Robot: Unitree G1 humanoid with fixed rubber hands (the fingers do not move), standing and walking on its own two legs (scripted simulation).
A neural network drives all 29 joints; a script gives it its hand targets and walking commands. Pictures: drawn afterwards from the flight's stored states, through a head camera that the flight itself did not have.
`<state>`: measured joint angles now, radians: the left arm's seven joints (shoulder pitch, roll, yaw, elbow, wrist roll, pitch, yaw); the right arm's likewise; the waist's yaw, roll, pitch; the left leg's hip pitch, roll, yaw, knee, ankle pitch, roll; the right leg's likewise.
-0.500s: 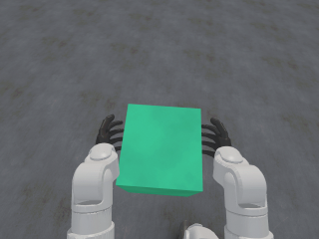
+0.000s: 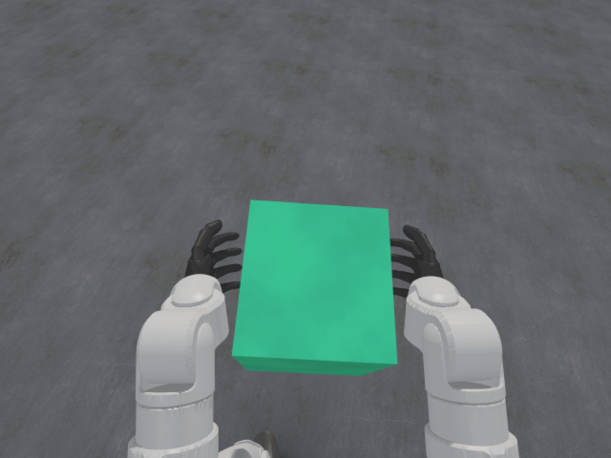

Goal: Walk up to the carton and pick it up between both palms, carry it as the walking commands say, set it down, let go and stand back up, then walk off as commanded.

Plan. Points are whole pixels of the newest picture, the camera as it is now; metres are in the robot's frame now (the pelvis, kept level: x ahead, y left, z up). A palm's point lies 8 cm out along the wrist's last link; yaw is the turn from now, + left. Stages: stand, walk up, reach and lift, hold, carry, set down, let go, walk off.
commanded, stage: carry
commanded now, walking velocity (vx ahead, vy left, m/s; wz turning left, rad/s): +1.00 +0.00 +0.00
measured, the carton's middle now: (311, 297) +0.32 +0.00 +0.03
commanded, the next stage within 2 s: none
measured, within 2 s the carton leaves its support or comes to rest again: neither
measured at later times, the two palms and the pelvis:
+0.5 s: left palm (265, 82) +0.79 +0.09 +0.10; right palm (386, 81) +0.80 -0.17 +0.08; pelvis +0.51 -0.06 +0.00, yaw +3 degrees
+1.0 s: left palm out of the picture +1.31 +0.06 +0.10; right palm out of the picture +1.29 -0.19 +0.10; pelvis +1.02 -0.04 +0.01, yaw -4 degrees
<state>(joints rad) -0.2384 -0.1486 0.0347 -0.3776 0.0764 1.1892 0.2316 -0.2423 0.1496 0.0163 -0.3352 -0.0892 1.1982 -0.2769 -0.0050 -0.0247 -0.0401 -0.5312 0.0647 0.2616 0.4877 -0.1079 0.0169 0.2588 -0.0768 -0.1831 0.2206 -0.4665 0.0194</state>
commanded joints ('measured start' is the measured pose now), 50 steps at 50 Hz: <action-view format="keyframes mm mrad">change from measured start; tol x32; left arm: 1 -284 -881 -424 -57 -269 9 -191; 50 -335 -1060 -438 7 -286 -22 -220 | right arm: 1 -302 1012 492 -70 305 -25 208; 50 -358 1134 459 -23 355 -44 237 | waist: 1 -47 -105 -369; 3 -21 393 -431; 21 49 187 -253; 23 65 -383 -406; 43 -17 -209 -215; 46 -44 352 -379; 50 -27 62 -342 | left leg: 1 696 -113 70 4 -108 30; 3 1018 354 -856 -241 -300 237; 5 897 331 -637 -153 195 188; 17 621 165 -75 -384 256 36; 21 571 126 0 157 720 12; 25 -120 -6 -287 982 -316 20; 37 -92 34 -61 166 76 -33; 44 595 -129 109 15 -91 26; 46 908 279 -704 -184 -334 212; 50 754 314 -539 -168 207 156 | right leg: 1 -285 -79 -64 602 1208 -73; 3 -931 161 62 1155 103 -29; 21 -319 108 -130 301 401 -36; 23 122 -210 573 118 58 -182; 26 3 -281 500 147 597 -186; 37 -78 -147 27 -98 650 -125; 43 -73 -134 -49 240 1390 -87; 45 -477 -50 -57 803 1104 -67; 47 -931 110 166 1332 79 -41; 50 -924 -36 249 1108 138 -59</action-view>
